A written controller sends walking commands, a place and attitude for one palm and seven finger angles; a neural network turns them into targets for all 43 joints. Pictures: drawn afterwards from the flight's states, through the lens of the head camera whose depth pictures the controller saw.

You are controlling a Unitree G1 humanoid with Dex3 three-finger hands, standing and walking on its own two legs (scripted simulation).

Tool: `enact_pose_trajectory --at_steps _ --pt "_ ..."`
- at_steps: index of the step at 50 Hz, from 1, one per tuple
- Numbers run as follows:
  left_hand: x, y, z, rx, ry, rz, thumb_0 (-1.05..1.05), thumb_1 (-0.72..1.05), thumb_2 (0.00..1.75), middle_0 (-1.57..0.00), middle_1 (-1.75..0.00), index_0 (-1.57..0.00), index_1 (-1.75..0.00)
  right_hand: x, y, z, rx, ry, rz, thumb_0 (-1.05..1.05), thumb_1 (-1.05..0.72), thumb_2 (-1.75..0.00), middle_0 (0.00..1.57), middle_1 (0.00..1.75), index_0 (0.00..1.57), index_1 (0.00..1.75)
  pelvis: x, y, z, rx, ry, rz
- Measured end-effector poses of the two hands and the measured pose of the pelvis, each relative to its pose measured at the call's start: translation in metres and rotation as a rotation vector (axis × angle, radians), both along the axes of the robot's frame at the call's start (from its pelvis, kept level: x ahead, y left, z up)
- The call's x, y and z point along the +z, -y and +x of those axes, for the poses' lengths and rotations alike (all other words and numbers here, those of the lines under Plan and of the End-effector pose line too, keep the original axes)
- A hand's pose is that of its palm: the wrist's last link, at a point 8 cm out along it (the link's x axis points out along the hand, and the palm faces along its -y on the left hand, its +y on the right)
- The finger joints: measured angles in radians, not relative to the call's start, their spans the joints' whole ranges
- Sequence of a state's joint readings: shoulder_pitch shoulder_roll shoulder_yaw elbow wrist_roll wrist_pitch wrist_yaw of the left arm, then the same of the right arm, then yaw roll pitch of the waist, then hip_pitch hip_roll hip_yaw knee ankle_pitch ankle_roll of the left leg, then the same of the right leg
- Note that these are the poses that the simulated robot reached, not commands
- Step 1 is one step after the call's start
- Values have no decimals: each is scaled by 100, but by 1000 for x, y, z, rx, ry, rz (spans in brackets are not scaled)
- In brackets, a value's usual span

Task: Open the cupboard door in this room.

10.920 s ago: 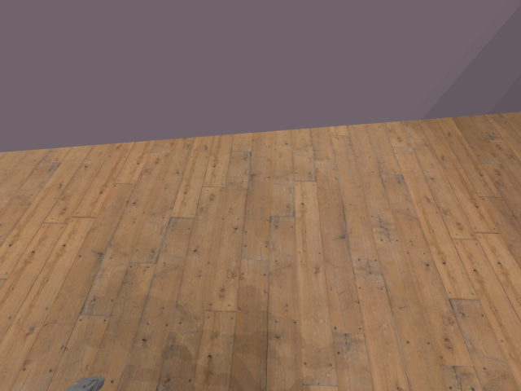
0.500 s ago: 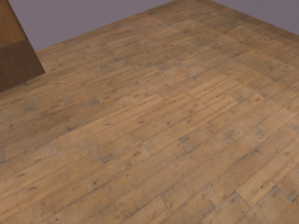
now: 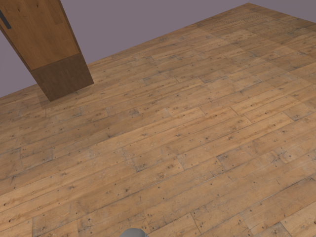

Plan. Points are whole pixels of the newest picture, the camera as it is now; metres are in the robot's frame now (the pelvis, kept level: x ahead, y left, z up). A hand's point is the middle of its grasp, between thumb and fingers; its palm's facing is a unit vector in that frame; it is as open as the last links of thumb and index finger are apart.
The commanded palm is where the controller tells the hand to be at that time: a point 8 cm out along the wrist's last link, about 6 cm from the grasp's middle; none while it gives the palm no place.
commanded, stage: stand and wait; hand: left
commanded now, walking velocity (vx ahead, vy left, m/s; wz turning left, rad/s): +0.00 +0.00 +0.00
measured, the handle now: (2, 16) +1.37 +1.14 +0.03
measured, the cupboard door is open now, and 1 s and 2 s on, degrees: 0 0 0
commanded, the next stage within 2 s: turn or walk to find it in 0.90 s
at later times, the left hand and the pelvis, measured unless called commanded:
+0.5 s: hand out of the picture -0.05 +0.21 -0.18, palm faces +0.07 -0.98 -0.19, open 7.4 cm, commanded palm none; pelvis -0.02 +0.03 +0.00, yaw +0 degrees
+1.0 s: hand out of the picture -0.02 +0.20 -0.17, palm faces +0.03 -0.98 -0.19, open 7.4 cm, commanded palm none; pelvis -0.02 +0.03 +0.00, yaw +0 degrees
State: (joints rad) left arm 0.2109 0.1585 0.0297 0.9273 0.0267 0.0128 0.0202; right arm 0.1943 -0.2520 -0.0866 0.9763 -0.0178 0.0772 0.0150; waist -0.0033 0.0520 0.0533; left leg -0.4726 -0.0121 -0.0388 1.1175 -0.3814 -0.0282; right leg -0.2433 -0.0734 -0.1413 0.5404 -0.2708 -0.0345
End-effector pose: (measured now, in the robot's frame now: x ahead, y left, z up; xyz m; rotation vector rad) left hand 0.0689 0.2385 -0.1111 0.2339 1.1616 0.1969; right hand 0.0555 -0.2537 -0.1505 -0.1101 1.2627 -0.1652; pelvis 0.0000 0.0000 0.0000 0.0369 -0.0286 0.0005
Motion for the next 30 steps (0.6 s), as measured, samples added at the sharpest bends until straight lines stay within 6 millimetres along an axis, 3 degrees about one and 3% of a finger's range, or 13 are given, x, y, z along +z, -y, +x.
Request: enact_pose_trajectory --at_steps 7,16,24,30 --pt "-11 2 -47 60 -92 -37 1 90 90 -21 -30 -20 -30 7 -3 -12 41 -62 -27 0 -91 -90 20 30 20 30 4 -1 -6 23 -15 0" --pt "-40 -21 -110 135 -246 -93 1 90 90 -20 -30 -20 -30 12 -48 -13 88 -27 -47 0 -91 -90 20 30 20 30 -3 -24 -16 18 1 -28" --pt "-36 -17 -125 109 -280 -107 1 91 90 -20 -30 -19 -30 12 -55 -24 59 -18 -44 0 -94 -90 20 30 20 30 1 -30 -20 8 24 -31" --pt "-33 -10 -121 84 -278 -121 1 91 90 -20 -30 -19 -30 11 -57 -50 37 -65 -29 0 -93 -90 20 30 20 30 4 -31 -22 -1 11 -32"
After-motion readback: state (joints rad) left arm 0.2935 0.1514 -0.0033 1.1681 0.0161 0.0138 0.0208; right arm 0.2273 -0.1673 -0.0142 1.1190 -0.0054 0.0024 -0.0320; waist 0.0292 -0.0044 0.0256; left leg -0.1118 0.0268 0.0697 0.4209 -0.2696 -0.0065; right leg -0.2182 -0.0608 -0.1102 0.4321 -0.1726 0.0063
